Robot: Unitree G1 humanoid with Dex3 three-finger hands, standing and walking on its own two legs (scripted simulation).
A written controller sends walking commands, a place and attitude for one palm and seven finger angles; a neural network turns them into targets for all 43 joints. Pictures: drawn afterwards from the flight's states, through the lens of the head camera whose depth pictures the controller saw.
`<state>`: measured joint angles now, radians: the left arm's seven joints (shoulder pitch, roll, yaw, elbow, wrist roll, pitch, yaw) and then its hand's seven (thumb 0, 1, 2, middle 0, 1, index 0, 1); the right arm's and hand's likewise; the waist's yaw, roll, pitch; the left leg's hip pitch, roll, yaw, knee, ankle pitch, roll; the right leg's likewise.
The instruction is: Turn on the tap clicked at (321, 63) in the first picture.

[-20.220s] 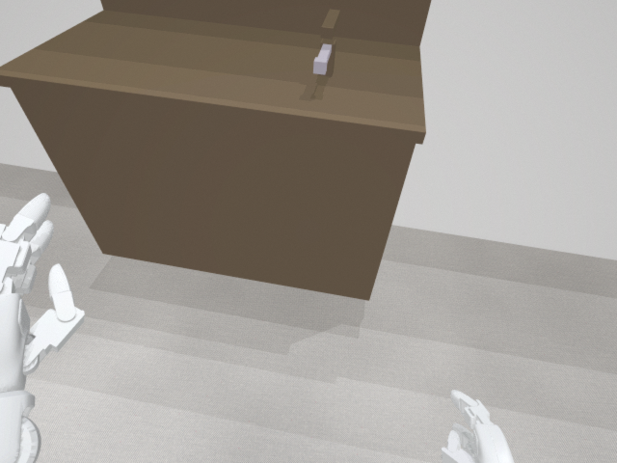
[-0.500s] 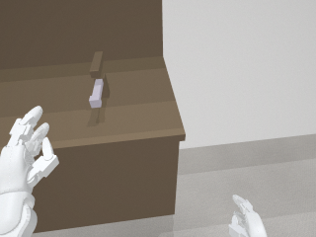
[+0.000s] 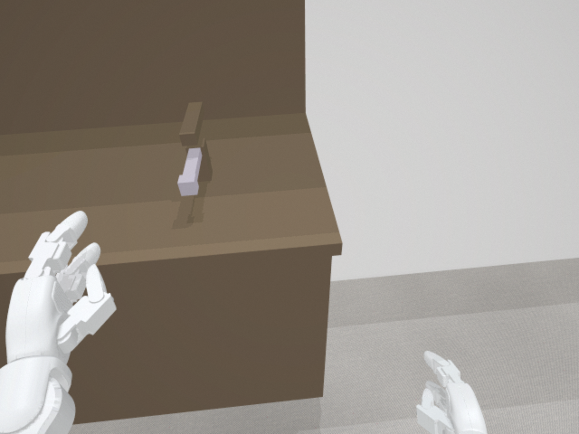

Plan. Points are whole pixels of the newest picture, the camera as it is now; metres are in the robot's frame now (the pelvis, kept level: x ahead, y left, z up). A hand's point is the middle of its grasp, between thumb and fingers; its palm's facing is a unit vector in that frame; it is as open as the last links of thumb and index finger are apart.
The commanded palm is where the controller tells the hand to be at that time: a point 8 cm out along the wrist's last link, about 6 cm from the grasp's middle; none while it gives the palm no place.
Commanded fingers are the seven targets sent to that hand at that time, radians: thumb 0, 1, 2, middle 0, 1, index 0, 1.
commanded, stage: turn the palm inward beside the body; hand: left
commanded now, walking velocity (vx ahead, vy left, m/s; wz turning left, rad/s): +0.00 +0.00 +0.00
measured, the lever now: (188, 184) +0.46 +0.26 +0.12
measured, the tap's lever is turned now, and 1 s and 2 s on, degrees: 0 0 0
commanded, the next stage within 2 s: reach beside the lever's end, fingers flat in 0.48 s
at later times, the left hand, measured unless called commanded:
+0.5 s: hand (139, 286) +0.21 +0.21 +0.17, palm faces +0.43 -0.89 -0.11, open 7.4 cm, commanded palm +0.15 +0.25 +0.19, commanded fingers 0.00 0.90 0.90 -0.20 -0.30 -0.20 -0.30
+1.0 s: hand (147, 262) +0.25 +0.22 +0.16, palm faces +0.42 -0.90 -0.09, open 7.4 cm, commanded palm +0.21 +0.27 +0.17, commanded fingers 0.00 0.90 0.90 -0.20 -0.30 -0.20 -0.30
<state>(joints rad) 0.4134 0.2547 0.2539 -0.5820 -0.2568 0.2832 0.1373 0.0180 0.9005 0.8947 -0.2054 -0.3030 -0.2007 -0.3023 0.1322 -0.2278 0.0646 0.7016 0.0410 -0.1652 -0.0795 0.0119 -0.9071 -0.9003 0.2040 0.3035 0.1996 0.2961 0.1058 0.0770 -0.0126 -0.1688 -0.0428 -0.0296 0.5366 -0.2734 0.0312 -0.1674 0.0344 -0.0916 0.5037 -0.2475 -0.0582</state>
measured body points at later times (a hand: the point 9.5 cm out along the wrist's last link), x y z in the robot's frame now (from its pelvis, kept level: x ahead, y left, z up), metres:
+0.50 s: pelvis +0.02 -0.02 +0.00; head -0.01 -0.05 +0.45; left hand +0.18 +0.25 +0.17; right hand +0.25 -0.22 -0.07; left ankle +0.02 +0.10 -0.73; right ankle +0.03 -0.08 -0.73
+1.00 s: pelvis +0.02 -0.02 +0.00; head +0.00 -0.05 +0.45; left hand +0.22 +0.27 +0.17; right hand +0.23 -0.23 -0.08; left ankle +0.02 +0.10 -0.73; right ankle +0.03 -0.08 -0.73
